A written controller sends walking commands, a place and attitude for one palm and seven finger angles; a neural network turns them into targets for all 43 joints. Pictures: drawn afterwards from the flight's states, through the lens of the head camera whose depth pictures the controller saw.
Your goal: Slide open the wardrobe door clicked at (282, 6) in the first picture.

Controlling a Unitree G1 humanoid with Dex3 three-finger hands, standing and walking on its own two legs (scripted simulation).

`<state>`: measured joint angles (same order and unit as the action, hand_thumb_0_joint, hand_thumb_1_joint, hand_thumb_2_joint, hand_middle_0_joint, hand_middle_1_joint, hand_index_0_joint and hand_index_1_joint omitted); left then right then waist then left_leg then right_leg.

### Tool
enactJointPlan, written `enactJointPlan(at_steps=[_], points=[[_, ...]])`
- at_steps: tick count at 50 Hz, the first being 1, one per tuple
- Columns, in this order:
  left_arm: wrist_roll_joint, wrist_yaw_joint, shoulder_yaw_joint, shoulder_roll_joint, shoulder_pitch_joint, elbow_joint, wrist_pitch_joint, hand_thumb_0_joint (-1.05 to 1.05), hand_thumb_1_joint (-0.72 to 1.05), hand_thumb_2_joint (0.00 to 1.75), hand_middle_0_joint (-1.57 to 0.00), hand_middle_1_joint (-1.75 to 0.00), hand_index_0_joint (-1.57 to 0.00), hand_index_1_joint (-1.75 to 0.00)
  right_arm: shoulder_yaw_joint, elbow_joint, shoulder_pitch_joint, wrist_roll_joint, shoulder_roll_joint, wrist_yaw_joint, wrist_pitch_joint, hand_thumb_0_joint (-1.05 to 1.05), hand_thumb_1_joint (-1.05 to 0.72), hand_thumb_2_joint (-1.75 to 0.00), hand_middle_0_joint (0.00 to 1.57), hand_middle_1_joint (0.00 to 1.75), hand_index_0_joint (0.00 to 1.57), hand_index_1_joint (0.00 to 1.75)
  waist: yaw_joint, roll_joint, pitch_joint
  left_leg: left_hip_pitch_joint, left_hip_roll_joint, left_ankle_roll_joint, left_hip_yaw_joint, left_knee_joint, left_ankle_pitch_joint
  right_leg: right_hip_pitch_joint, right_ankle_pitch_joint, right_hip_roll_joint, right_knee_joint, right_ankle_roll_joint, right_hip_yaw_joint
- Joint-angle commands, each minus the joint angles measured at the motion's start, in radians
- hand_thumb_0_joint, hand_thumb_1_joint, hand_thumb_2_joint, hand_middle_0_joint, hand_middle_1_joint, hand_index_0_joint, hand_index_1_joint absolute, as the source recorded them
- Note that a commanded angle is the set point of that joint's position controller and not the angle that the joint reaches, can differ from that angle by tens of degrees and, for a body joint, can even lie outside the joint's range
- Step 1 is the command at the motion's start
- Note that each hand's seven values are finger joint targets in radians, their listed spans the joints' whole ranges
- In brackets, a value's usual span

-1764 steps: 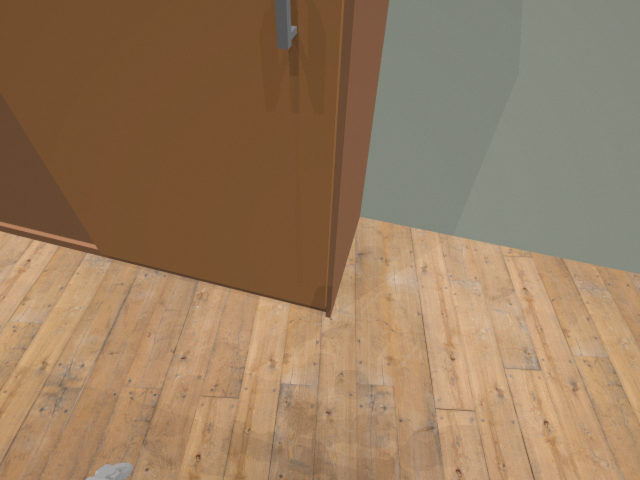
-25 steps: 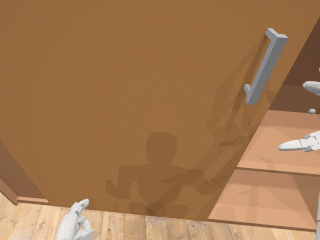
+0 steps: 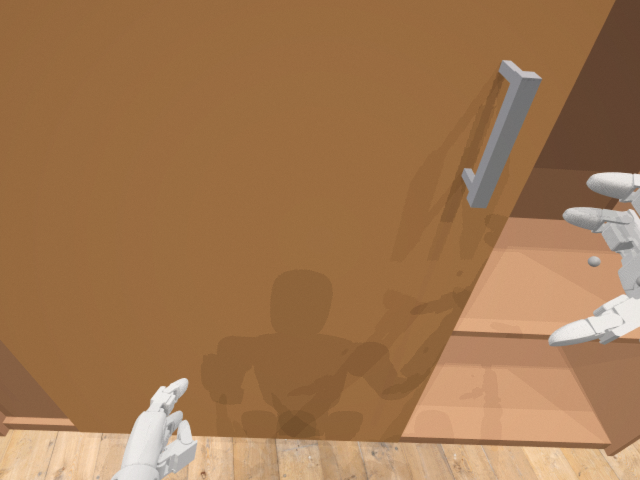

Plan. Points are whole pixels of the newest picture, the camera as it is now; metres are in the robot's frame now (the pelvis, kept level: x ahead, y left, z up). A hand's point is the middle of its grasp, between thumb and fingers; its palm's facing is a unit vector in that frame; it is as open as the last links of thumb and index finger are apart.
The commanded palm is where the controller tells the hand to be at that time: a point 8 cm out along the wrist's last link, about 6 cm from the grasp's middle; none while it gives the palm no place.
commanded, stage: draw the hand back to the body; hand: right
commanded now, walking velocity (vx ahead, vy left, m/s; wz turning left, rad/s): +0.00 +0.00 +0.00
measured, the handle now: (492, 137) +0.41 -0.20 +0.28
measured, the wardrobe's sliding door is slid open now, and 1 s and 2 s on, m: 0.66 0.66 0.66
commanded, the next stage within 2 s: step back with the hand held close in 1.46 s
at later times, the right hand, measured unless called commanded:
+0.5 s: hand (610, 302) +0.22 -0.26 +0.21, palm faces +0.36 +0.90 -0.24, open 14.1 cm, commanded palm +0.17 -0.30 +0.21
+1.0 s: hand (593, 331) +0.21 -0.26 +0.18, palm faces +0.42 +0.83 -0.37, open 9.6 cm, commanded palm +0.16 -0.30 +0.19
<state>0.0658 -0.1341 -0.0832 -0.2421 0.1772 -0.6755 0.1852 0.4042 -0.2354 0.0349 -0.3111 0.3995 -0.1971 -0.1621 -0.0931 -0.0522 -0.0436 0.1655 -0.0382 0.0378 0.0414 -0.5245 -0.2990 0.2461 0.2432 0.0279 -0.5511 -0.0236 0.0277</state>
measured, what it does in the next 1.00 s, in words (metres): stands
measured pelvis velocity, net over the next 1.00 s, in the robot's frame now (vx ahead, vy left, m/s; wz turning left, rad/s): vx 0.02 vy -0.01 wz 0.02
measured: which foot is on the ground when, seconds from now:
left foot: down 0.00-1.00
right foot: down 0.00-1.00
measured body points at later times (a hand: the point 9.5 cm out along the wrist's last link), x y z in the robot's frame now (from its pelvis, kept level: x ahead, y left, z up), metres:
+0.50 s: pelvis -0.01 +0.00 +0.00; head -0.05 +0.01 +0.45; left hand +0.22 +0.20 -0.05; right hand +0.19 -0.31 +0.23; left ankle -0.01 +0.09 -0.73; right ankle +0.04 -0.10 -0.73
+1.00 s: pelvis +0.02 -0.01 +0.01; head -0.02 +0.01 +0.46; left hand +0.20 +0.23 -0.07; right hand +0.18 -0.30 +0.20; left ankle -0.01 +0.09 -0.73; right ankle +0.04 -0.10 -0.73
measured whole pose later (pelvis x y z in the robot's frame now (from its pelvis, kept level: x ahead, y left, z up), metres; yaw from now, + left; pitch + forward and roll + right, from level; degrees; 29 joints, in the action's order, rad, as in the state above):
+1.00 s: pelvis +0.02 -0.01 +0.01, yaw +1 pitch -5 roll +0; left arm 0.00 -0.08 -0.01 -0.24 0.20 -0.67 0.12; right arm 0.33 -0.38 -0.44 -0.09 0.36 0.09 0.11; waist -0.07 -0.05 0.00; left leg 0.06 -0.03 0.03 0.01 -0.42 -0.27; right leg 0.14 0.23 0.03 -0.46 -0.03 0.00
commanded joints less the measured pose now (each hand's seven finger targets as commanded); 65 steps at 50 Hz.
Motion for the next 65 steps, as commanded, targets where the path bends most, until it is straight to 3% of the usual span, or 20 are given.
enactJointPlan(at_steps=[1,5,6,8,11,13,19,20,21,22,24,25,27,32,34,38,46,54,62,65], points=[[0.015,-0.013,0.036,-0.126,-0.227,0.202,0.072,0.0,0.9,0.9,-0.2,-0.3,-0.2,-0.3,0.126,-0.253,0.26,-0.044,0.311,-0.064,-0.151,0.0,0.55,-0.2,0.25,1.15,0.25,1.15,-0.007,-0.03,-0.199,0.009,0.045,-0.025,-0.04,0.103,0.231,-0.151,-0.165,-0.028,0.076,-0.018,0.02],[0.024,0.002,0.025,-0.132,-0.231,0.209,0.078,0.0,0.9,0.9,-0.2,-0.3,-0.2,-0.3,0.196,-0.264,0.247,-0.12,0.334,-0.124,-0.247,0.0,0.55,-0.2,0.25,1.15,0.25,1.15,-0.003,0.011,-0.203,0.022,0.036,-0.031,-0.014,0.082,0.298,-0.176,-0.223,-0.022,0.064,-0.015,0.037],[0.022,0.009,0.025,-0.132,-0.237,0.213,0.079,0.0,0.9,0.9,-0.2,-0.3,-0.2,-0.3,0.202,-0.285,0.216,-0.12,0.326,-0.116,-0.243,0.0,0.55,-0.2,0.25,1.15,0.25,1.15,-0.011,-0.013,-0.192,0.027,0.036,-0.028,-0.021,0.084,0.306,-0.183,-0.238,-0.023,0.056,-0.011,0.034],[0.023,0.022,0.028,-0.129,-0.217,0.211,0.079,0.0,0.9,0.9,-0.2,-0.3,-0.2,-0.3,0.154,-0.271,0.174,-0.119,0.258,-0.101,-0.242,0.0,0.55,-0.2,0.25,1.15,0.25,1.15,0.006,0.008,-0.14,0.067,0.032,-0.024,-0.002,0.077,0.271,-0.165,-0.217,-0.028,0.062,-0.005,0.04],[0.024,0.028,0.034,-0.134,-0.22,0.207,0.069,0.0,0.9,0.9,-0.2,-0.3,-0.2,-0.3,0.133,-0.25,0.126,-0.101,0.234,-0.084,-0.253,0.0,0.55,-0.2,0.25,1.15,0.25,1.15,0.005,0.0,-0.083,0.107,0.029,-0.023,-0.009,0.093,0.185,-0.147,-0.15,-0.033,0.072,-0.003,0.043],[0.028,0.025,0.033,-0.134,-0.22,0.208,0.063,0.0,0.9,0.9,-0.2,-0.3,-0.2,-0.3,0.083,-0.262,0.185,-0.084,0.214,-0.079,-0.265,0.0,0.55,-0.2,0.25,1.15,0.25,1.15,0.024,-0.015,-0.042,0.143,0.031,-0.024,-0.007,0.103,0.109,-0.13,-0.082,-0.034,0.09,-0.004,0.052],[0.019,0.006,0.03,-0.129,-0.226,0.223,0.064,0.0,0.9,0.9,-0.2,-0.3,-0.2,-0.3,0.109,-0.354,0.21,-0.066,0.259,-0.055,-0.23,0.0,0.37,-0.29,0.24,1.04,0.24,1.04,0.019,-0.045,-0.093,0.117,0.033,-0.02,-0.017,0.11,0.043,-0.155,-0.028,-0.027,0.101,-0.008,0.054],[-0.043,0.035,0.047,-0.107,-0.202,0.217,0.078,0.0,0.9,0.9,-0.2,-0.3,-0.2,-0.3,0.143,-0.466,0.214,0.106,0.341,0.124,-0.031,0.0,0.33,-0.31,0.24,1.02,0.24,1.02,0.01,-0.019,0.005,0.141,0.04,-0.013,-0.048,0.162,0.019,-0.071,0.003,-0.025,0.089,-0.005,0.067],[-0.045,0.043,0.051,-0.114,-0.181,0.178,0.08,0.0,0.9,0.9,-0.2,-0.3,-0.2,-0.3,0.135,-0.343,0.076,0.121,0.285,0.196,0.036,0.0,0.3,-0.32,0.24,1.0,0.24,1.0,0.015,0.011,0.039,0.154,0.051,-0.004,-0.046,0.167,-0.018,-0.042,0.06,-0.04,0.094,0.005,0.063],[-0.047,0.05,0.048,-0.102,-0.174,0.171,0.065,0.0,0.9,0.9,-0.2,-0.3,-0.2,-0.3,0.064,-0.289,-0.007,0.134,0.186,0.226,0.085,0.0,0.26,-0.34,0.24,0.98,0.24,0.98,0.028,0.035,0.061,0.151,0.055,-0.004,-0.042,0.171,-0.032,-0.044,0.089,-0.044,0.11,0.003,0.061],[-0.043,0.057,0.058,-0.102,-0.166,0.177,0.049,0.0,0.9,0.9,-0.2,-0.3,-0.2,-0.3,0.032,-0.328,-0.035,0.154,0.166,0.26,0.169,0.0,0.19,-0.37,0.24,0.94,0.24,0.94,0.028,-0.041,0.014,0.113,0.06,-0.003,-0.055,0.164,-0.043,-0.071,0.13,-0.044,0.128,-0.002,0.053],[-0.043,0.056,0.062,-0.098,-0.163,0.179,0.046,0.0,0.9,0.9,-0.2,-0.3,-0.2,-0.3,0.02,-0.342,-0.038,0.163,0.158,0.272,0.201,0.0,0.15,-0.39,0.24,0.92,0.24,0.92,0.03,-0.078,-0.013,0.094,0.062,-0.002,-0.059,0.158,-0.035,-0.091,0.133,-0.044,0.136,-0.004,0.047],[-0.048,0.053,0.069,-0.104,-0.159,0.177,0.045,0.0,0.9,0.9,-0.2,-0.3,-0.2,-0.3,0.017,-0.351,-0.045,0.183,0.163,0.294,0.249,0.0,0.08,-0.43,0.23,0.87,0.23,0.87,0.03,-0.072,-0.035,0.073,0.06,-0.001,-0.058,0.164,-0.017,-0.109,0.116,-0.046,0.145,-0.008,0.044],[-0.058,0.042,0.08,-0.105,-0.155,0.166,0.042,0.0,0.9,0.9,-0.2,-0.3,-0.2,-0.3,0.025,-0.329,-0.118,0.206,0.169,0.318,0.311,0.0,-0.1,-0.51,0.23,0.77,0.23,0.77,0.022,0.012,-0.04,0.039,0.059,-0.003,-0.049,0.181,0.02,-0.138,0.034,-0.048,0.153,-0.017,0.036],[-0.06,0.044,0.083,-0.102,-0.156,0.161,0.04,0.0,0.9,0.9,-0.2,-0.3,-0.2,-0.3,0.032,-0.346,-0.155,0.212,0.171,0.318,0.327,0.0,-0.17,-0.55,0.22,0.73,0.22,0.73,0.017,-0.005,-0.046,0.018,0.061,-0.001,-0.047,0.175,0.071,-0.15,-0.028,-0.049,0.153,-0.015,0.032],[-0.063,0.05,0.09,-0.099,-0.15,0.159,0.036,0.0,0.9,0.9,-0.2,-0.3,-0.2,-0.3,0.033,-0.363,-0.252,0.216,0.16,0.315,0.342,0.0,-0.32,-0.62,0.22,0.64,0.22,0.64,0.011,-0.019,-0.036,-0.001,0.06,-0.001,-0.044,0.174,0.143,-0.163,-0.107,-0.052,0.154,-0.011,0.025],[-0.065,0.052,0.104,-0.104,-0.14,0.169,0.004,0.0,0.9,0.9,-0.2,-0.3,-0.2,-0.3,0.055,-0.34,-0.37,0.214,0.159,0.304,0.333,0.0,-0.61,-0.76,0.21,0.47,0.21,0.47,0.009,0.034,0.004,-0.005,0.054,-0.008,-0.041,0.196,0.188,-0.166,-0.161,-0.054,0.159,-0.012,0.008],[-0.067,0.051,0.104,-0.096,-0.132,0.184,-0.016,0.0,0.9,0.9,-0.2,-0.3,-0.2,-0.3,0.036,-0.385,-0.405,0.219,0.147,0.306,0.314,0.0,-0.9,-0.9,0.2,0.3,0.2,0.3,0.014,-0.015,-0.014,-0.017,0.053,-0.009,-0.044,0.194,0.229,-0.193,-0.205,-0.05,0.156,-0.009,0.002],[-0.074,0.046,0.096,-0.093,-0.133,0.179,-0.021,0.0,0.9,0.9,-0.2,-0.3,-0.2,-0.3,0.028,-0.38,-0.373,0.223,0.141,0.313,0.294,0.0,-0.9,-0.9,0.2,0.3,0.2,0.3,0.016,-0.026,-0.002,-0.027,0.049,-0.006,-0.039,0.203,0.231,-0.202,-0.218,-0.048,0.17,-0.005,0.008],[-0.074,0.047,0.096,-0.092,-0.143,0.183,-0.03,0.0,0.9,0.9,-0.2,-0.3,-0.2,-0.3,0.03,-0.376,-0.371,0.22,0.142,0.309,0.289,0.0,-0.9,-0.9,0.2,0.3,0.2,0.3,0.014,0.018,0.005,-0.025,0.048,-0.009,-0.042,0.215,0.222,-0.199,-0.2,-0.047,0.173,-0.009,0.004]])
